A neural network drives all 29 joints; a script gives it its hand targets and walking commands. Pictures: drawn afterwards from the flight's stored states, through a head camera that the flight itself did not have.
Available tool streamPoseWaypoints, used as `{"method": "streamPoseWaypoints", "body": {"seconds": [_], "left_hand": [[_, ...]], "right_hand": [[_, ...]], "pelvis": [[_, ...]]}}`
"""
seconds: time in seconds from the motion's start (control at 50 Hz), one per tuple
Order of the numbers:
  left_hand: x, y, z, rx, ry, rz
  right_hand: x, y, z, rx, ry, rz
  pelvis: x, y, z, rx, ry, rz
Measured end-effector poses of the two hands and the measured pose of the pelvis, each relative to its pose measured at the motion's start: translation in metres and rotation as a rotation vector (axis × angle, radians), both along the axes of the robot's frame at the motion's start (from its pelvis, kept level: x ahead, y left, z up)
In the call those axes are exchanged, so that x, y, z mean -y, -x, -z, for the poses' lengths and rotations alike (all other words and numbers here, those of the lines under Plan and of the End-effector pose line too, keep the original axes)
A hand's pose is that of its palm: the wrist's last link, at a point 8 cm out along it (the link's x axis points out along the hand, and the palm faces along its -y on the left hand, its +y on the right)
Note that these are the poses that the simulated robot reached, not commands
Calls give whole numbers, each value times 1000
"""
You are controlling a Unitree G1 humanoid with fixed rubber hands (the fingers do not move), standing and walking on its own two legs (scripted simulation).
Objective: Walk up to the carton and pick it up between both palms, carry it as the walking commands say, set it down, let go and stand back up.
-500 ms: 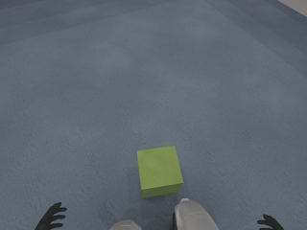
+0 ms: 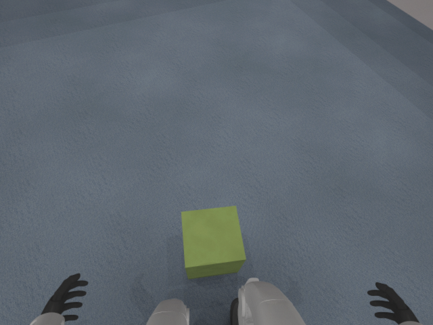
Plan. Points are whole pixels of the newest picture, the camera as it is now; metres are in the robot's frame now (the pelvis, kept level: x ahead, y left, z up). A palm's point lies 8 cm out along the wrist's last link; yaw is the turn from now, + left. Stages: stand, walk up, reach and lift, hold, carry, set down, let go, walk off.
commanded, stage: walk up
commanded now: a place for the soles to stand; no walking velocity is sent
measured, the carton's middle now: (211, 244) +0.40 +0.00 -0.60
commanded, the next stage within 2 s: none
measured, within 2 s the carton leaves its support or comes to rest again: neither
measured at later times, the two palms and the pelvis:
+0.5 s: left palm out of the picture +0.03 +0.34 -0.11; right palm out of the picture +0.01 -0.31 -0.09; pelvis -0.08 +0.02 +0.00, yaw +3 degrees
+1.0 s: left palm out of the picture -0.04 +0.32 -0.08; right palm out of the picture +0.01 -0.30 -0.07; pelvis -0.09 +0.01 +0.03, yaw +2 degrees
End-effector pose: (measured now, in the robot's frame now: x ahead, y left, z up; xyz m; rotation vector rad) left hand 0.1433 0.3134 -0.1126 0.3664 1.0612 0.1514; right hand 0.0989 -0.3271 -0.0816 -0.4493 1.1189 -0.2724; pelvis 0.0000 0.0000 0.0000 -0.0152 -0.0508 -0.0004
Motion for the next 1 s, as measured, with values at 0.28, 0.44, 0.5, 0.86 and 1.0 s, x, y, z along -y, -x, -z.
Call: {"method": "streamPoseWaypoints", "body": {"seconds": [0.28, 0.44, 0.5, 0.86, 1.0], "left_hand": [[-20, 66, -10, -20, -45, -77], [-28, 104, -4, -10, -24, -98], [-30, 117, -6, -39, -17, -106], [3, 188, -18, -61, 19, -155], [-7, 185, -31, -68, 5, -136]], "right_hand": [[-18, 23, 20, -1, -59, -54], [-17, 71, 15, -40, -23, -59], [-16, 93, 10, -51, -14, -45], [-11, 94, -7, 50, -68, -55], [-25, 87, -13, 63, -102, -34]], "pelvis": [[-2, 39, 4, 16, -6, -32], [-16, 72, 6, 34, -28, -49], [-18, 79, 2, 30, -1, -51], [0, 98, -18, 43, 0, -38], [-10, 93, -29, 18, -5, -28]]}}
